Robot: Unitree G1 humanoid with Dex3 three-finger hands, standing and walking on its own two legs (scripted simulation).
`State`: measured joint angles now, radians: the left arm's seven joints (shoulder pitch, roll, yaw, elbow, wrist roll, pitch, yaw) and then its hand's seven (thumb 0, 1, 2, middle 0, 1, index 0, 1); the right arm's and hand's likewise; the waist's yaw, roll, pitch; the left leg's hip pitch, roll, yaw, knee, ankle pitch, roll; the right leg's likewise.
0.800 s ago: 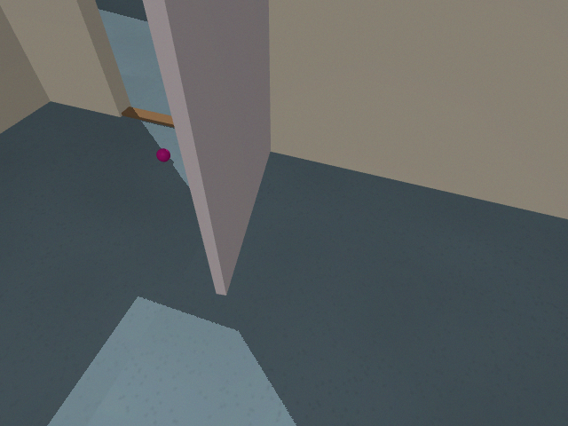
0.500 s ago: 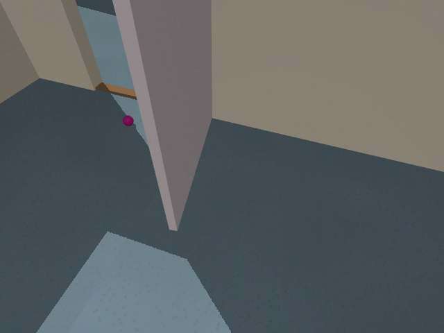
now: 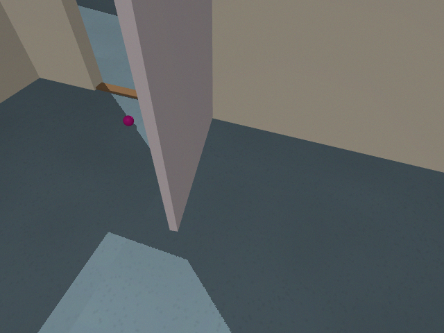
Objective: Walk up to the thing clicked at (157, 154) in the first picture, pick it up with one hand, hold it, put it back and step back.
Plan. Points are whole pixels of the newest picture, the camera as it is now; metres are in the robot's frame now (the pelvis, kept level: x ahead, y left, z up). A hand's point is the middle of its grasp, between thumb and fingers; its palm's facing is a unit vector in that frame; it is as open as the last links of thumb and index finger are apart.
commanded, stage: stand
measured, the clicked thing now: (128, 120) +1.56 +0.71 -0.75
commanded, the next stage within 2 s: walk up in 0.32 s
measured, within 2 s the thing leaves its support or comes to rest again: neither
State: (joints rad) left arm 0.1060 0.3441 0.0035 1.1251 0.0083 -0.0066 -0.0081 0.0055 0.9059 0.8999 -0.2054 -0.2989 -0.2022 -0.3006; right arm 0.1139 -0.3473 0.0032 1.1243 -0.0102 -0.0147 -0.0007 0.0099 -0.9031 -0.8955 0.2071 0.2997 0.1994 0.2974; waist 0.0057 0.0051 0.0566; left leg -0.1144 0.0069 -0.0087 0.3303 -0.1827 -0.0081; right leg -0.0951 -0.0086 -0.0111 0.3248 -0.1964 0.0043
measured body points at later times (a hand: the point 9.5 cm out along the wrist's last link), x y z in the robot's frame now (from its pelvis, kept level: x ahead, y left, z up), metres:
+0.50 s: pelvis -0.02 -0.03 -0.01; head +0.04 -0.02 +0.44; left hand +0.08 +0.31 -0.12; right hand +0.08 -0.33 -0.14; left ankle +0.00 +0.13 -0.75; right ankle -0.02 -0.15 -0.73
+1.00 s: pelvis +0.00 -0.05 -0.03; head +0.03 +0.00 +0.42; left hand -0.13 +0.25 -0.15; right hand +0.30 -0.22 -0.11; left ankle -0.03 +0.07 -0.75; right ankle +0.02 -0.17 -0.70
